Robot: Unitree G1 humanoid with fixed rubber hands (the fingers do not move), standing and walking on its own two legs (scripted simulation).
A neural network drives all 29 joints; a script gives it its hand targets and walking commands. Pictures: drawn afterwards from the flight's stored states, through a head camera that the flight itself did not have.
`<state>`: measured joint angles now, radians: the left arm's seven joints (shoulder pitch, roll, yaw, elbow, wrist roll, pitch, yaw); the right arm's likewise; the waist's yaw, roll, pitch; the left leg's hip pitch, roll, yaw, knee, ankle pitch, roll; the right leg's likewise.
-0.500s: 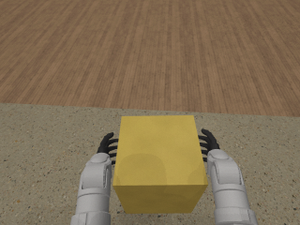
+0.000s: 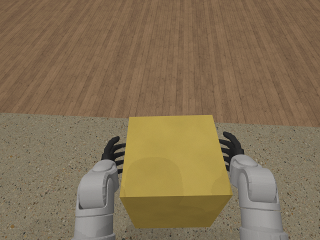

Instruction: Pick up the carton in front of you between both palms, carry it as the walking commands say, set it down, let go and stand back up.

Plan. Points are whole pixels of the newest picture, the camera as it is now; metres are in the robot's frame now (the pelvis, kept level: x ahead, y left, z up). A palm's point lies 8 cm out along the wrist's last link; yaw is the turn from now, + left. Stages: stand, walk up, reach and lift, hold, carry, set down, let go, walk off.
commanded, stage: carry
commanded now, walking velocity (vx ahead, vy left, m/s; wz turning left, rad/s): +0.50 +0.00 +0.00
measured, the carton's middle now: (171, 174) +0.29 -0.01 +0.00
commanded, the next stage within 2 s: none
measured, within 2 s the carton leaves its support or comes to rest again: neither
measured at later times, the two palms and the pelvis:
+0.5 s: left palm (137, 98) +0.54 +0.09 +0.07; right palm (225, 95) +0.54 -0.21 +0.07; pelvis +0.27 -0.05 -0.01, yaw +0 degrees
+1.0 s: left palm (139, 56) +0.88 +0.11 +0.05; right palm (203, 56) +0.86 -0.19 +0.05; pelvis +0.61 -0.02 +0.00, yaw -5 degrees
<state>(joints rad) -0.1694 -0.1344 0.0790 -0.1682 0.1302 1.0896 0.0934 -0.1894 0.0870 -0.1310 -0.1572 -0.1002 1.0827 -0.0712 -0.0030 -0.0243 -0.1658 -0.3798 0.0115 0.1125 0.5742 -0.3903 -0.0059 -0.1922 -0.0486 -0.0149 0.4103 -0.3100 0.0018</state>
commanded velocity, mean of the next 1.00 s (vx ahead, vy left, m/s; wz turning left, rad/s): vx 0.50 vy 0.00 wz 0.00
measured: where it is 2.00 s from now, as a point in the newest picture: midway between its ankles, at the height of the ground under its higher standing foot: (171, 121)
